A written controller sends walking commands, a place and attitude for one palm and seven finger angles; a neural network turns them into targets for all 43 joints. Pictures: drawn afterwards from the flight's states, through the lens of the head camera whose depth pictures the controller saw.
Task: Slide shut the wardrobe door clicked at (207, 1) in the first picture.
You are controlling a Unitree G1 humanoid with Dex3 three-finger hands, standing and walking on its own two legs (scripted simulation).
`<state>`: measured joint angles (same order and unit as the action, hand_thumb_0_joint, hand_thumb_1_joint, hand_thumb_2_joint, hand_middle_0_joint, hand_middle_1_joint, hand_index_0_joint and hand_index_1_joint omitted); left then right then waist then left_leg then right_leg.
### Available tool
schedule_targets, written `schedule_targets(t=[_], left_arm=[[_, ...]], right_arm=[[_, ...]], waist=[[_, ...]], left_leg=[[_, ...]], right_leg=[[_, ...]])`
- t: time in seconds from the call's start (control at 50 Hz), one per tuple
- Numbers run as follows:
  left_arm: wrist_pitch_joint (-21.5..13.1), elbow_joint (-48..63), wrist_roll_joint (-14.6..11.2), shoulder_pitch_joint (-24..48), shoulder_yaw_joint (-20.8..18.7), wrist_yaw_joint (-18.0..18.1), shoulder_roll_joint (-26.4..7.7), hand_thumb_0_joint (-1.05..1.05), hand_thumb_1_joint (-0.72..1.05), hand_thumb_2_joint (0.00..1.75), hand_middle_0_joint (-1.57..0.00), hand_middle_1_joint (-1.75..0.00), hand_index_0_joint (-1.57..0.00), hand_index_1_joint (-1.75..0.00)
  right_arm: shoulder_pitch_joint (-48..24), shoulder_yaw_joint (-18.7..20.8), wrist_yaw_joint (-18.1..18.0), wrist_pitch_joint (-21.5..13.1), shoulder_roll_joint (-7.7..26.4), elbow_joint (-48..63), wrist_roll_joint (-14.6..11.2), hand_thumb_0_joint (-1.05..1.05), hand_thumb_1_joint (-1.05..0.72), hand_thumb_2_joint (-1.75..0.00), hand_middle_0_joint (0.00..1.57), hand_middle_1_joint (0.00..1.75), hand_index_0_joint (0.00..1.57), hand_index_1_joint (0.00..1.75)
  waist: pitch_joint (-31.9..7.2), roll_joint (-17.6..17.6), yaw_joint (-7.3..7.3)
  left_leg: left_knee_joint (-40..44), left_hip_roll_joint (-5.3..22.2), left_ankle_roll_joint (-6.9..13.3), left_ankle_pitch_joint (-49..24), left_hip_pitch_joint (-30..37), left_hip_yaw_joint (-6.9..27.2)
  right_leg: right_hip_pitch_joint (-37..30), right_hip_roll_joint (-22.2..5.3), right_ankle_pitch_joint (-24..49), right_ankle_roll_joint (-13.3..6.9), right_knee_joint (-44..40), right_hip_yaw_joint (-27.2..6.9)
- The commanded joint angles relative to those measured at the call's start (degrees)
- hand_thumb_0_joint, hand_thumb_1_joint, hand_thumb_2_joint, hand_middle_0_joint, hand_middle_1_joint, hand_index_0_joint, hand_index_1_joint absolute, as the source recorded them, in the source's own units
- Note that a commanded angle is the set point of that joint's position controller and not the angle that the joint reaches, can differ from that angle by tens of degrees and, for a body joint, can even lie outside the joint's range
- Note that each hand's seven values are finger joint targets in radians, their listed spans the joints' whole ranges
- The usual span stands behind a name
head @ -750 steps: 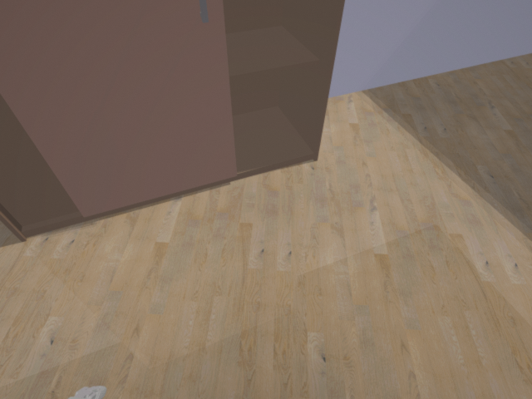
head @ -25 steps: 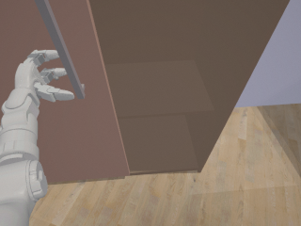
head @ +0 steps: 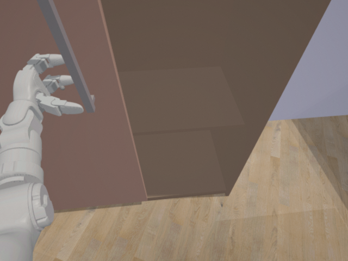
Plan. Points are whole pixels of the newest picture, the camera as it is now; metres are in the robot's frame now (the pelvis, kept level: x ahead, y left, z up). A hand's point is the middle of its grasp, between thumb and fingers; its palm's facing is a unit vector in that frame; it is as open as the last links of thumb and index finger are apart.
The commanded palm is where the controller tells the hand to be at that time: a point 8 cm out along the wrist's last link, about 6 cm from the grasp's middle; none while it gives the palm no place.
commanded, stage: slide the fingers in behind the handle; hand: left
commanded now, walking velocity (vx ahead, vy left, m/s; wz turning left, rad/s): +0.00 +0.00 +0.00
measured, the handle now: (73, 58) +0.50 +0.22 +0.22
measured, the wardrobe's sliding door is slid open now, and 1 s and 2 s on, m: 0.47 0.47 0.47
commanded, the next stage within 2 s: grip the handle and tug to test in 1.54 s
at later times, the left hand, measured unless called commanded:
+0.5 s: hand (72, 89) +0.44 +0.22 +0.18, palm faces +0.11 -0.99 +0.00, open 14.0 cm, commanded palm +0.41 +0.26 +0.17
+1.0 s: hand (80, 89) +0.44 +0.20 +0.18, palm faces +0.12 -0.99 +0.00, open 14.2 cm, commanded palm +0.41 +0.24 +0.17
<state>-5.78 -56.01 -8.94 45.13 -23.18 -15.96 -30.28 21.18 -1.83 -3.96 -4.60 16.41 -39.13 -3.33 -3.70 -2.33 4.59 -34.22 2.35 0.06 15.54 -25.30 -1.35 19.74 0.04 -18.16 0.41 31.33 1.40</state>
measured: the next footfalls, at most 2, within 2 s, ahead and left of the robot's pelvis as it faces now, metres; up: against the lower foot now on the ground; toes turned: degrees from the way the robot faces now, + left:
none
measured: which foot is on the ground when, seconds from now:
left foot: down 0.00-1.00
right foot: down 0.00-1.00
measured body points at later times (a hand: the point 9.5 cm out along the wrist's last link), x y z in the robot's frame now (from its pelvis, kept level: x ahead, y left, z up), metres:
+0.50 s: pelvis +0.00 +0.00 +0.00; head +0.02 -0.01 +0.45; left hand +0.43 +0.27 +0.18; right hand +0.11 -0.26 -0.11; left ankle +0.02 +0.12 -0.73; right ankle -0.03 -0.13 -0.73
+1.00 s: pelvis +0.01 -0.01 +0.00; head +0.02 -0.02 +0.45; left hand +0.43 +0.25 +0.18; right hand +0.09 -0.27 -0.11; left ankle +0.02 +0.12 -0.73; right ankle -0.03 -0.13 -0.73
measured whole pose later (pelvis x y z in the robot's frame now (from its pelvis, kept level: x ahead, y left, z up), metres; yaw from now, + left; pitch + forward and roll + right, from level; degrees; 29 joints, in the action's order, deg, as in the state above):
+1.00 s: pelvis +0.01 -0.01 +0.00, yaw +0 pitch +4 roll -1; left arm 0.5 -41.7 -10.2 37.4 -20.3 -9.1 -22.6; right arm 19.1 -1.0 -3.6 -4.3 15.9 -38.4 -3.7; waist -3.9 -3.0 3.4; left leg -32.0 2.7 -0.5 15.6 -20.7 -1.8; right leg 15.7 0.4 -18.3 -0.1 29.8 0.9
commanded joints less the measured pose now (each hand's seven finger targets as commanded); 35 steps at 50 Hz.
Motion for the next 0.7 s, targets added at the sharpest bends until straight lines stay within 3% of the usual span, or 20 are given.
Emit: schedule_targets(t=[0.0,0.02,0.04,0.08,0.12,0.14,0.2,0.24,0.3,0.32,0.4,0.44,0.48,0.52,0.54,0.58,0.6,0.64,0.68], left_arm=[[-3.2,17.6,-1.9,22.0,-1.1,-0.2,-13.3,0.0,-0.5,0.3,-0.3,-1.2,-0.3,-1.2],[-2.6,18.5,-2.3,22.6,-0.3,0.0,-11.9,0.0,-0.5,0.3,-0.3,-1.2,-0.3,-1.2],[-2.0,18.6,-2.4,22.1,-1.6,0.4,-13.1,0.0,-0.5,0.3,-0.3,-1.2,-0.3,-1.2],[-1.3,21.0,-2.2,21.3,-1.5,1.2,-12.9,0.0,-0.5,0.3,-0.3,-1.2,-0.3,-1.2],[-0.8,23.6,-2.1,20.4,-1.7,2.0,-12.7,0.0,-0.5,0.3,-0.3,-1.2,-0.3,-1.2],[-0.4,24.0,-2.3,20.3,-0.6,2.3,-10.9,0.0,-0.5,0.3,-0.3,-1.2,-0.3,-1.2],[0.0,24.7,-1.9,20.8,-1.4,3.4,-11.9,0.0,-0.5,0.3,-0.3,-1.2,-0.3,-1.2],[0.3,25.3,-1.9,23.2,1.4,3.5,-8.8,0.0,-0.5,0.3,-0.3,-1.2,-0.3,-1.2],[0.7,22.8,-1.5,25.0,1.5,4.0,-9.2,0.0,-0.5,0.3,-0.3,-1.2,-0.3,-1.2],[0.5,22.4,-1.6,26.5,1.9,4.2,-8.9,0.0,-0.5,0.3,-0.3,-1.2,-0.3,-1.2],[-0.2,21.4,-1.3,26.4,3.5,4.3,-6.6,0.0,-0.5,0.3,-0.3,-1.2,-0.3,-1.2],[-0.1,20.2,-1.5,25.5,3.4,4.6,-6.0,0.0,-0.5,0.3,-0.3,-1.2,-0.3,-1.2],[-0.4,19.9,-1.3,25.9,2.3,4.8,-7.7,0.0,-0.5,0.3,-0.3,-1.2,-0.3,-1.2],[-0.3,19.9,-1.0,24.0,1.1,5.0,-8.8,0.0,-0.5,0.3,-0.3,-1.2,-0.3,-1.2],[-0.4,21.3,-1.1,25.4,2.3,5.0,-7.3,0.0,-0.5,0.3,-0.3,-1.2,-0.3,-1.2],[-0.4,21.6,-1.1,22.1,0.2,5.3,-9.4,0.0,-0.5,0.3,-0.3,-1.2,-0.3,-1.2],[-0.2,21.6,-1.2,22.6,1.5,5.3,-7.7,0.0,-0.5,0.3,-0.3,-1.2,-0.3,-1.2],[-0.1,22.8,-1.5,22.3,0.5,5.6,-8.3,0.0,-0.5,0.3,-0.3,-1.2,-0.3,-1.2],[-0.1,23.3,-1.4,21.1,-1.2,5.8,-10.5,0.0,-0.5,0.3,-0.3,-1.2,-0.3,-1.2]], right_arm=[[0.4,3.1,-0.4,-2.1,8.4,7.5,0.0,0.0,-0.9,-0.9,0.2,0.3,0.2,0.3],[-0.1,3.1,-0.3,-2.2,8.3,7.6,-0.1,0.0,-0.9,-0.9,0.2,0.3,0.2,0.3],[0.0,3.3,-0.4,-2.2,8.5,7.5,-0.1,0.0,-0.9,-0.9,0.2,0.3,0.2,0.3],[-0.8,3.1,-0.4,-2.2,8.4,7.9,-0.1,0.0,-0.9,-0.9,0.2,0.3,0.2,0.3],[-1.3,3.2,-0.3,-2.3,8.1,8.3,-0.1,0.0,-0.9,-0.9,0.2,0.3,0.2,0.3],[-1.7,3.2,-0.3,-2.4,7.8,8.5,-0.1,0.0,-0.9,-0.9,0.2,0.3,0.2,0.3],[-2.1,3.0,-0.4,-2.3,7.9,7.9,0.0,0.0,-0.9,-0.9,0.2,0.3,0.2,0.3],[-2.5,3.0,-0.5,-2.5,7.6,7.8,-0.2,0.0,-0.9,-0.9,0.2,0.3,0.2,0.3],[-2.6,2.7,-0.8,-2.4,7.7,7.0,-0.2,0.0,-0.9,-0.9,0.2,0.3,0.2,0.3],[-2.4,2.7,-0.9,-2.5,7.7,6.8,-0.1,0.0,-0.9,-0.9,0.2,0.3,0.2,0.3],[-2.3,2.8,-0.7,-2.9,7.3,6.6,0.0,0.0,-0.9,-0.9,0.2,0.3,0.2,0.3],[-2.1,2.9,-0.5,-2.9,7.4,6.5,0.0,0.0,-0.9,-0.9,0.2,0.3,0.2,0.3],[-1.7,2.8,-0.3,-2.8,7.6,6.3,0.2,0.0,-0.9,-0.9,0.2,0.3,0.2,0.3],[-1.9,2.9,-0.2,-2.6,7.5,6.8,0.1,0.0,-0.9,-0.9,0.2,0.3,0.2,0.3],[-2.0,2.8,-0.1,-2.7,7.3,7.2,0.2,0.0,-0.9,-0.9,0.2,0.3,0.2,0.3],[-2.0,3.0,0.0,-2.4,7.4,7.3,0.2,0.0,-0.9,-0.9,0.2,0.3,0.2,0.3],[-2.0,2.9,0.0,-2.4,7.1,7.4,0.1,0.0,-0.9,-0.9,0.2,0.3,0.2,0.3],[-2.1,3.1,0.1,-2.4,7.2,7.5,0.1,0.0,-0.9,-0.9,0.2,0.3,0.2,0.3],[-1.9,3.1,0.0,-2.1,7.5,7.5,0.2,0.0,-0.9,-0.9,0.2,0.3,0.2,0.3]], waist=[[-18.6,-2.4,-0.6],[-17.3,-3.0,-0.34],[-17.0,-1.1,-0.6],[-16.4,-2.7,-1.01],[-17.5,-1.5,-1.22],[-16.8,-1.4,-0.94],[-15.7,-2.2,-1.01],[-15.3,-1.6,-0.09],[-13.7,-2.6,0.27],[-14.0,-0.7,0.57],[-16.1,-2.8,0.3],[-16.8,-1.4,0.01],[-16.1,0.8,-0.29],[-17.1,-0.4,-0.98],[-17.6,-1.0,-0.63],[-17.6,-0.7,-1.66],[-16.9,0.2,-0.93],[-16.9,-0.2,-1.41],[-17.0,2.6,-1.67]], left_leg=[[2.5,-1.3,2.1,-16.5,17.2,2.2],[2.5,-1.3,2.1,-15.7,17.4,2.0],[2.7,-1.2,2.2,-15.0,16.8,2.2],[2.8,-1.3,2.1,-15.6,17.0,2.1],[3.1,-1.2,2.1,-16.1,17.5,2.2],[3.2,-1.2,2.1,-15.9,17.6,2.0],[3.4,-1.3,2.0,-15.2,17.2,2.3],[3.4,-1.3,2.0,-14.0,17.9,2.2],[3.5,-1.4,2.0,-11.9,17.3,2.4],[3.6,-1.4,2.0,-11.5,17.2,2.6],[3.1,-1.6,1.7,-13.3,18.7,2.7],[2.9,-1.5,1.8,-14.2,18.9,2.5],[2.8,-1.7,2.0,-14.1,17.2,2.6],[2.9,-1.8,1.9,-14.7,16.8,2.0],[2.9,-1.9,1.9,-15.3,17.4,1.9],[2.7,-1.9,2.0,-16.2,16.7,1.6],[2.9,-1.9,2.1,-15.8,16.7,1.6],[3.1,-1.8,2.1,-15.9,16.7,1.4],[3.0,-1.9,2.3,-16.1,15.5,1.2]], right_leg=[[-1.5,1.9,19.6,-1.6,-3.0,0.8],[-0.4,1.8,19.0,-1.5,-3.3,0.8],[-0.6,1.9,18.4,-1.4,-3.5,1.0],[-1.2,1.8,18.6,-1.7,-3.4,1.0],[-1.7,1.8,18.9,-1.5,-3.3,1.1],[-1.4,1.8,19.0,-1.4,-3.6,1.0],[-1.5,1.7,18.3,-1.7,-3.6,1.0],[-0.3,1.7,17.1,-1.5,-4.0,1.0],[0.7,1.6,15.2,-1.6,-4.4,0.8],[0.6,1.6,15.0,-1.5,-4.5,0.9],[0.3,1.5,16.2,-1.7,-3.9,0.8],[0.1,1.6,17.2,-1.6,-3.8,0.8],[-1.3,1.6,17.8,-1.6,-3.9,0.7],[-2.4,1.5,19.0,-1.6,-3.5,0.5],[-2.3,1.5,19.7,-1.5,-3.5,0.5],[-3.8,1.6,20.6,-1.7,-3.5,0.4],[-3.3,1.6,20.6,-1.4,-3.6,0.6],[-3.6,1.7,21.0,-1.4,-3.7,0.5],[-5.3,1.7,21.8,-1.3,-3.8,0.4]])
